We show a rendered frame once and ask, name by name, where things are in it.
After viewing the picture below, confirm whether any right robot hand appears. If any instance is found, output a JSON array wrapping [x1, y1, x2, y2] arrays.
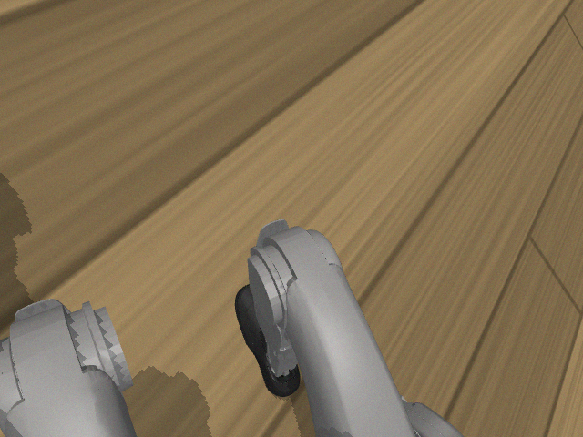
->
[[400, 395, 465, 437]]

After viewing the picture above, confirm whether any right robot foot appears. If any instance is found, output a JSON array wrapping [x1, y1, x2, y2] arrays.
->
[[235, 284, 300, 397]]

